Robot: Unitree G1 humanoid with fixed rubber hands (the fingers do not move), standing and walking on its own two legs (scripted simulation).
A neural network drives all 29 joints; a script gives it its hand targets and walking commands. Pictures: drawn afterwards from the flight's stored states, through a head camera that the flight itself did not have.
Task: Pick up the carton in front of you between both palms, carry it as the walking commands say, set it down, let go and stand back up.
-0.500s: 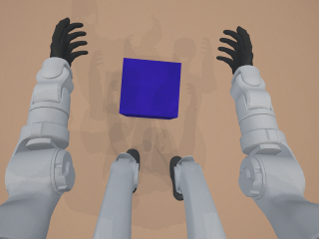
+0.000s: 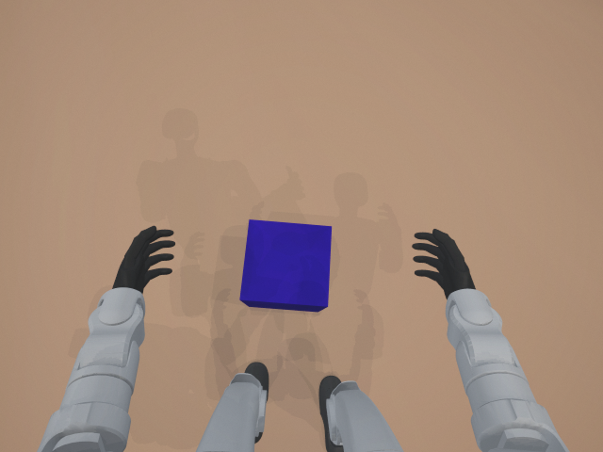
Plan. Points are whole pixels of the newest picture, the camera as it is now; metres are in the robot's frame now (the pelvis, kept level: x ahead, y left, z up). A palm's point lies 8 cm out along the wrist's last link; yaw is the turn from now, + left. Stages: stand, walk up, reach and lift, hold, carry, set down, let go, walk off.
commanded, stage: let go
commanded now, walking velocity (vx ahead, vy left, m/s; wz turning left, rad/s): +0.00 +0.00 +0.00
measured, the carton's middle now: (286, 270) +0.42 +0.02 -0.60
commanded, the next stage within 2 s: stand in 0.80 s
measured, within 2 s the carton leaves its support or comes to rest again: neither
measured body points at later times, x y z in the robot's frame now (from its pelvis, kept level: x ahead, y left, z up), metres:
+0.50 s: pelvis +0.03 -0.01 +0.05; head +0.05 -0.01 +0.50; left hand +0.20 +0.22 -0.03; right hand +0.20 -0.25 -0.02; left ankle +0.03 +0.11 -0.69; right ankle -0.01 -0.12 -0.69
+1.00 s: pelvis +0.03 -0.01 +0.05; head +0.04 +0.00 +0.50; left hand +0.18 +0.28 -0.04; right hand +0.19 -0.29 -0.04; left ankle +0.03 +0.11 -0.69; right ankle -0.01 -0.12 -0.69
